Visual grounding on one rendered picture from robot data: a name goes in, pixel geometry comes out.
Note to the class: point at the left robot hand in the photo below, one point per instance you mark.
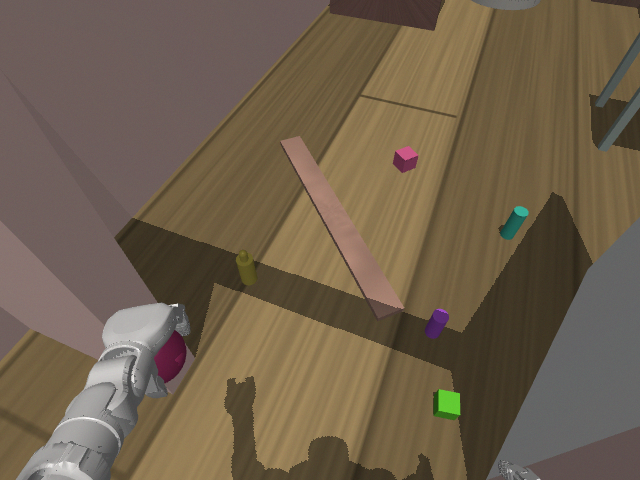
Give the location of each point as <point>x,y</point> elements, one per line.
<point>150,325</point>

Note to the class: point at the right robot hand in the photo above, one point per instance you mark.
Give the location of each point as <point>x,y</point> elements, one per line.
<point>511,471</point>

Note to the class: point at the left robot arm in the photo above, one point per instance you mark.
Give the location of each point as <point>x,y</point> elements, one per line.
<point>90,436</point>

